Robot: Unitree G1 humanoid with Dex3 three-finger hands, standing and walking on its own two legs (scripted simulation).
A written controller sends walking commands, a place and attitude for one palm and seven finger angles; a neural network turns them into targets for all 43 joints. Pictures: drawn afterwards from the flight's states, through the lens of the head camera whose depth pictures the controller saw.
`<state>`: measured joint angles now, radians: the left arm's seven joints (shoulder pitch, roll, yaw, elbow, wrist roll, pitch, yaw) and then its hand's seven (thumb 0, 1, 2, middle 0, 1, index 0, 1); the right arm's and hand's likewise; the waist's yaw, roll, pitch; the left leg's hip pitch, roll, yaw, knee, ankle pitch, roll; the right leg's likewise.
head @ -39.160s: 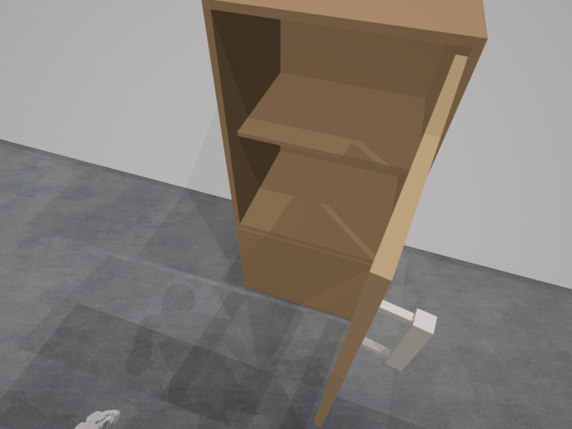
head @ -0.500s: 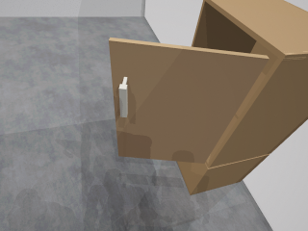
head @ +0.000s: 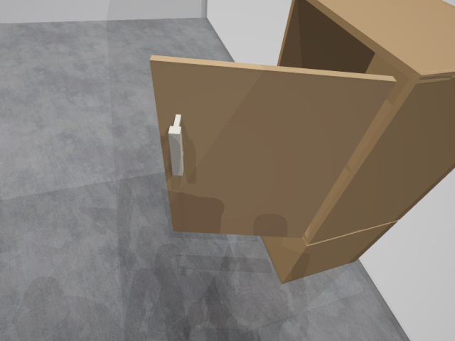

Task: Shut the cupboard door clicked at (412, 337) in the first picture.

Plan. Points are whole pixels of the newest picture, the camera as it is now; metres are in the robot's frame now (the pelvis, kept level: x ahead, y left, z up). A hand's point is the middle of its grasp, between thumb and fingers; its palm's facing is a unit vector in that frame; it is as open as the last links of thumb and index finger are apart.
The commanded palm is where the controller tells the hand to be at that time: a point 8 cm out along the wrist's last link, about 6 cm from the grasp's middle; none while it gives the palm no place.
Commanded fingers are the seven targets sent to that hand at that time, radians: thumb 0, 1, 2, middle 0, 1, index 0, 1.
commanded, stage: look again from close up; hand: left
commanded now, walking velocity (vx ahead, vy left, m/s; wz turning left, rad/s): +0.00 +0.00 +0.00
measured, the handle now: (178, 145) +0.47 +0.14 +0.07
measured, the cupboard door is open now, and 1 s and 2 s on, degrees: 72 72 72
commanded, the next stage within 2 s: raise the hand and make a fist in 0.18 s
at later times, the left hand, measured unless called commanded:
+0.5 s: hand (131, 289) +0.20 +0.17 +0.01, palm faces +0.21 -0.97 -0.09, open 7.0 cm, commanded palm +0.10 +0.21 -0.05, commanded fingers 0.00 0.90 0.90 -0.40 -0.52 -0.40 -0.52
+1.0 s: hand (160, 303) +0.18 +0.12 -0.01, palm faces -0.08 -1.00 -0.05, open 4.7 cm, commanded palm +0.13 +0.20 -0.01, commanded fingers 0.00 0.90 0.90 -0.86 -1.02 -0.86 -1.02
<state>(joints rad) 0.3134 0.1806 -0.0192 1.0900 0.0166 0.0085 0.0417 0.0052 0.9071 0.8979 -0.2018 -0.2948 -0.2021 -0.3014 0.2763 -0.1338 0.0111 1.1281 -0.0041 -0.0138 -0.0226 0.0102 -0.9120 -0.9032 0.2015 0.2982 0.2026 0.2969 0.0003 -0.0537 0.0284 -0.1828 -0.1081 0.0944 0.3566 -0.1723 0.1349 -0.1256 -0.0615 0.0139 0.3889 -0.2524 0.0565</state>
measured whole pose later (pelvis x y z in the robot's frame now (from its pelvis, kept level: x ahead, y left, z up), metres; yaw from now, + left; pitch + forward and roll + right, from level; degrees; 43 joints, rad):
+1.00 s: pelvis -0.01 -0.05 -0.09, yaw +5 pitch +12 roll -2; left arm 0.41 0.26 0.06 -0.15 -0.26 -0.34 -0.33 0.01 0.90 0.90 -0.68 -0.82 -0.69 -0.83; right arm 0.17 -0.20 0.06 0.49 0.05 -0.23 -0.03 0.02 -0.90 -0.90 0.20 0.30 0.21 0.30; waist 0.05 0.04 -0.12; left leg -0.84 -0.06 -0.01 1.14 -0.51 0.07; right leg -0.83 0.05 -0.13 1.07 -0.46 -0.08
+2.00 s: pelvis +0.02 -0.03 -0.03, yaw +4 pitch +4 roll -2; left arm 0.31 0.27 0.15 -0.13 -0.30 -0.06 -0.27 0.02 0.90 0.90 -1.30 -1.49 -1.30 -1.50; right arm 0.28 -0.26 0.06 0.54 0.06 -0.22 -0.05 0.02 -0.90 -0.90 0.20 0.30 0.20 0.30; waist 0.02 0.05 -0.07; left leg -0.44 -0.08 0.01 0.76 -0.38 0.09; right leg -0.44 0.04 -0.07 0.71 -0.34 -0.05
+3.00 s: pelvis +0.02 -0.04 -0.03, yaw +4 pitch +5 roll -1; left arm -0.08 0.20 0.05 0.16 -0.22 -0.06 -0.15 0.02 0.90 0.90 -1.30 -1.50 -1.30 -1.50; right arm 0.26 -0.26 0.04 0.58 0.06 -0.14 -0.03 0.02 -0.91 -0.90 0.20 0.30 0.20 0.30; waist 0.00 0.05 -0.05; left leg -0.44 -0.08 0.01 0.73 -0.38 0.08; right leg -0.45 0.04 -0.07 0.71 -0.35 -0.06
